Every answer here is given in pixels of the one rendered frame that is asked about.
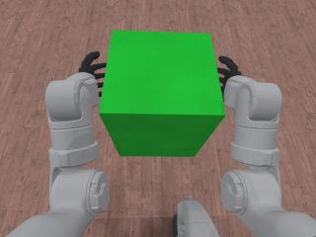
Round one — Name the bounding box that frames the robot right upper arm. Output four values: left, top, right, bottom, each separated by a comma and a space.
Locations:
220, 169, 316, 237

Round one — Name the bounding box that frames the left robot forearm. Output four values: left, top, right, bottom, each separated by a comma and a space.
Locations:
44, 72, 100, 207

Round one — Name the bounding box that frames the left robot hand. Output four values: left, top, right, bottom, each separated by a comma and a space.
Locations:
78, 51, 107, 97

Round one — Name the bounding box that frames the right robot forearm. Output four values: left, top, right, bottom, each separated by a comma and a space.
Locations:
223, 75, 282, 201

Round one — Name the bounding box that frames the carton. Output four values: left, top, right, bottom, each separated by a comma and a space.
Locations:
99, 30, 226, 157

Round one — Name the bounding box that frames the right robot hand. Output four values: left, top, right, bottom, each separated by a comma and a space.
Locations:
217, 55, 242, 102

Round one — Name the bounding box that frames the right robot shin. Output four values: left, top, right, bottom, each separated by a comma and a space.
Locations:
177, 197, 193, 237

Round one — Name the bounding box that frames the robot left upper arm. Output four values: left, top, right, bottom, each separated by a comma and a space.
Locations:
6, 169, 110, 237

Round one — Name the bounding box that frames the robot right thigh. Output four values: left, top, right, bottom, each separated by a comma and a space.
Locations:
177, 199, 219, 237

